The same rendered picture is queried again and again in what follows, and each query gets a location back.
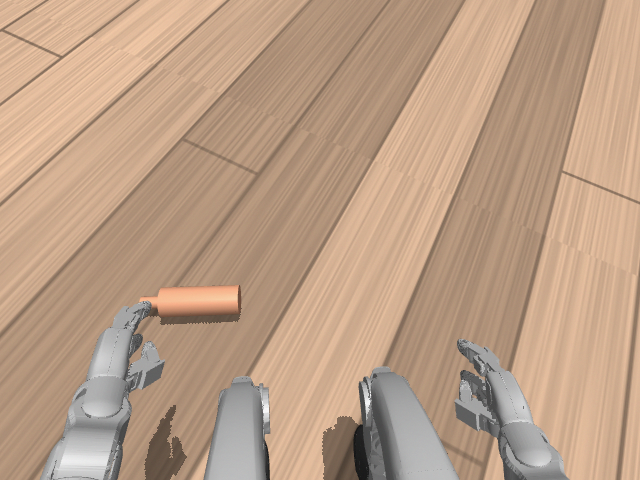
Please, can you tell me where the right robot foot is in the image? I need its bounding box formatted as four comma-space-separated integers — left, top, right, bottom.
353, 424, 369, 480

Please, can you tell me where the right robot arm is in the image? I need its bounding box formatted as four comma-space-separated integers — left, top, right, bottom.
498, 422, 569, 480

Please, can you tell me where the right robot hand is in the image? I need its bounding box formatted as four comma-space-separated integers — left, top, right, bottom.
455, 339, 534, 439

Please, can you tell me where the bottle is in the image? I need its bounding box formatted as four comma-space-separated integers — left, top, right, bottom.
139, 285, 241, 317

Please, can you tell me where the left robot hand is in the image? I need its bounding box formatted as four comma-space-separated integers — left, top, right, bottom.
85, 301, 165, 393

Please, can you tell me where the left robot arm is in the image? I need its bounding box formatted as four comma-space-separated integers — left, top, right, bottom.
40, 376, 132, 480

